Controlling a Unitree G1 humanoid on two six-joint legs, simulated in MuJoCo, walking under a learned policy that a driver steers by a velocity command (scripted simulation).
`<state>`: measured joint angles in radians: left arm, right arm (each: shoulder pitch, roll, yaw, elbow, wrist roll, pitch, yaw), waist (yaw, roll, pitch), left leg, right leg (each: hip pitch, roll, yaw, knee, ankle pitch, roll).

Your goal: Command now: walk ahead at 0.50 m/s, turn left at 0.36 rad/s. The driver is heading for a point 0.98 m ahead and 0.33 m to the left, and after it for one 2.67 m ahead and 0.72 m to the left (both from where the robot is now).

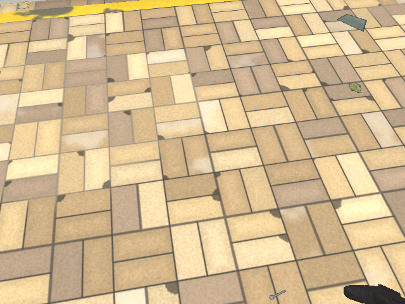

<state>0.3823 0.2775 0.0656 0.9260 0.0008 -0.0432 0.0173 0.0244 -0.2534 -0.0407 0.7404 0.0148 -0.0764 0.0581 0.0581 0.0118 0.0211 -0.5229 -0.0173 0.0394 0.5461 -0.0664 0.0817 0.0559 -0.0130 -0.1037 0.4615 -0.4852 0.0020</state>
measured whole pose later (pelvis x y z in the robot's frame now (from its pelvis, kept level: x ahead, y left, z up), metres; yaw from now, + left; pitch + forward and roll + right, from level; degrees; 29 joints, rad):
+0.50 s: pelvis +0.29 +0.00 +0.01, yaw +16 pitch +3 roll -1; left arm 0.02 0.26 0.04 0.69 0.01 -0.13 -0.01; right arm 0.39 -0.30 -0.08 0.79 0.02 -0.03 -0.02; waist -0.08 0.02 0.00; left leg -0.14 -0.10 -0.23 0.65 -0.48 0.06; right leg -0.45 0.04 0.04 0.48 -0.08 0.00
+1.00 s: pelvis +0.51 +0.12 +0.00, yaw +35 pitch +2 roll -2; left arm 0.34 0.32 0.08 0.86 -0.02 -0.05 0.01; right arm 0.06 -0.28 -0.06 0.58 0.02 -0.02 0.05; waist 0.07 0.02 0.05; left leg -0.52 0.01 0.04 0.59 -0.11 0.09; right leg 0.06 -0.08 -0.25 0.46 -0.47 0.05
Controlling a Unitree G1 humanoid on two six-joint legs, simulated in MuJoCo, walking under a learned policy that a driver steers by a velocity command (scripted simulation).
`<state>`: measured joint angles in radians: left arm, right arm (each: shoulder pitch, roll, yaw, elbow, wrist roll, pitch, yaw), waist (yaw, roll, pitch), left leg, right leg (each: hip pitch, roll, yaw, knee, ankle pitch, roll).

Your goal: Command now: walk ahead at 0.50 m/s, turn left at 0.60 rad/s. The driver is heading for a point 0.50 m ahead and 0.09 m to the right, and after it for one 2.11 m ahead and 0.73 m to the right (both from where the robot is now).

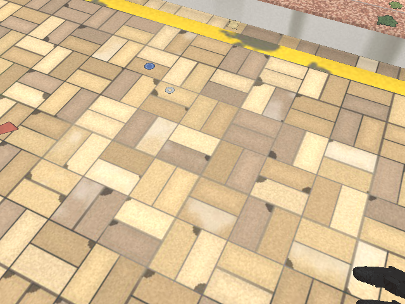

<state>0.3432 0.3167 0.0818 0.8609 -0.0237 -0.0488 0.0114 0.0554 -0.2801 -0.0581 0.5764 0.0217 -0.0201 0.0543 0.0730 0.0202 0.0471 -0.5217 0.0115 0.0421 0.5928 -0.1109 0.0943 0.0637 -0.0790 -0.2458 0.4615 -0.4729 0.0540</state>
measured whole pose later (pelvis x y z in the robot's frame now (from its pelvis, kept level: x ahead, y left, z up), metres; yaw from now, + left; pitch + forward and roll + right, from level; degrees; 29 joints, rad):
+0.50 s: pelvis +0.29 +0.00 +0.01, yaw +5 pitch +2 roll +1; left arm 0.09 0.28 0.02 0.70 -0.01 -0.09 -0.06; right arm 0.35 -0.31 -0.06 0.76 0.01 -0.05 0.00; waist -0.06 -0.03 0.00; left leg 0.05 -0.07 -0.04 0.35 -0.43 0.05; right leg -0.53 -0.01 -0.01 0.53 -0.04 -0.06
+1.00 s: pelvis +0.48 +0.00 +0.02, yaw -12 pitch +3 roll +0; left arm 0.24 0.32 0.07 0.68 -0.02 0.04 0.04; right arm 0.11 -0.29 -0.04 0.68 0.00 -0.04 -0.01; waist 0.04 0.01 0.01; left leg -0.42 -0.04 -0.13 0.54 -0.16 -0.07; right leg -0.27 0.15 0.23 0.53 -0.29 -0.06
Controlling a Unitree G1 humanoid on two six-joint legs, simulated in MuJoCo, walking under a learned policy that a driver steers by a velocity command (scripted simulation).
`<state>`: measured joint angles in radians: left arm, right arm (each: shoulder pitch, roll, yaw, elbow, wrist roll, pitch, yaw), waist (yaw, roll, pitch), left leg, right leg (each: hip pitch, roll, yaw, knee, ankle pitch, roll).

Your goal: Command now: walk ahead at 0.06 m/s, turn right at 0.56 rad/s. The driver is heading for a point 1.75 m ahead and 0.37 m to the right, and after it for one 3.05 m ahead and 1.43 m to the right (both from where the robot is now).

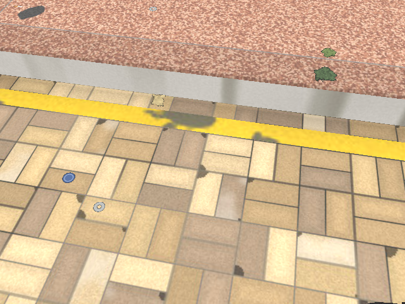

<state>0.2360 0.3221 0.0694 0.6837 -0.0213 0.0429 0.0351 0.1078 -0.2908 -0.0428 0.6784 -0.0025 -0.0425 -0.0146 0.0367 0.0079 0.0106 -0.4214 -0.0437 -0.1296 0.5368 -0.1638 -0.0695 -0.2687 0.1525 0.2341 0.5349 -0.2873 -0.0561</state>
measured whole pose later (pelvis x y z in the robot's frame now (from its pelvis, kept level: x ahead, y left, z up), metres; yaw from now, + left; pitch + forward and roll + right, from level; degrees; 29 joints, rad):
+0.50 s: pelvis +0.01 -0.02 +0.00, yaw -18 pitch +1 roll +1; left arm 0.21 0.31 0.07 0.61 0.01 0.06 0.00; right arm 0.13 -0.32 -0.08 0.73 -0.01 0.02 -0.02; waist 0.00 0.03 0.06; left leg -0.41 0.08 0.03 0.85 -0.49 -0.06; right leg -0.32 0.01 0.01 0.60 -0.32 -0.04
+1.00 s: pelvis +0.03 -0.01 +0.00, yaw -29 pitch +0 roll +1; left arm 0.17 0.28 0.04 0.65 0.02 0.03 0.02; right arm 0.16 -0.26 -0.05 0.74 -0.02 -0.01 0.00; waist 0.01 -0.04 0.03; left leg -0.23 -0.02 -0.03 0.49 -0.27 0.01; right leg -0.27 0.07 0.16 0.54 -0.28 0.00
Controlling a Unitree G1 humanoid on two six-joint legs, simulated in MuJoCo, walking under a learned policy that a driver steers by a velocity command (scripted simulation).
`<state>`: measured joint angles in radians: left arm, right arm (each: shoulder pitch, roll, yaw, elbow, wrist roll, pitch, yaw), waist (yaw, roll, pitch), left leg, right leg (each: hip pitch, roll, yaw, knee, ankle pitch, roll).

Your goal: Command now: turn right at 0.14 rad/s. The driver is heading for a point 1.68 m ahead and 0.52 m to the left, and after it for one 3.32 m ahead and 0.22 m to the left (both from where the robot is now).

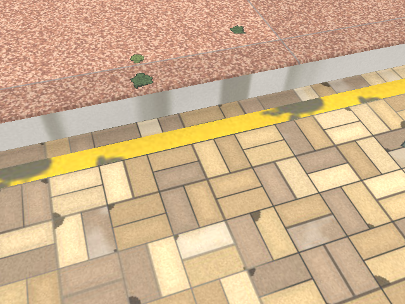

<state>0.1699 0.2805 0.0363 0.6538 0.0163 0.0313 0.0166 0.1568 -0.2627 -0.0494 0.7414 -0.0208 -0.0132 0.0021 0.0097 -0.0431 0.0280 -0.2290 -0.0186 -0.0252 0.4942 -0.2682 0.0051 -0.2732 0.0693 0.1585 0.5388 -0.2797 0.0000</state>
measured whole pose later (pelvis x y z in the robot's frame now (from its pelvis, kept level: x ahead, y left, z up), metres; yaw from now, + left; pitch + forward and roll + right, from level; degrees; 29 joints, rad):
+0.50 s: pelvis +0.01 +0.01 +0.00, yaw +0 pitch -2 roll +0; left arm 0.23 0.24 0.04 0.77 0.01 0.03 0.04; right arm 0.17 -0.25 -0.01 0.82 -0.01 -0.02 0.00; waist 0.00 0.00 0.04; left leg -0.18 -0.03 -0.02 0.51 -0.30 0.02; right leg -0.21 0.05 0.15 0.51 -0.27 0.02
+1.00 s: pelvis +0.13 -0.03 +0.01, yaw +0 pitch +1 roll +0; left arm 0.43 0.22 0.03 0.85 0.00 -0.08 -0.01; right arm 0.19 -0.32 -0.04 0.82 0.02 -0.08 0.03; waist 0.04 0.05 0.00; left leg -0.58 0.08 -0.01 0.99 -0.20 0.03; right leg -0.02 0.04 0.00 0.25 -0.24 -0.05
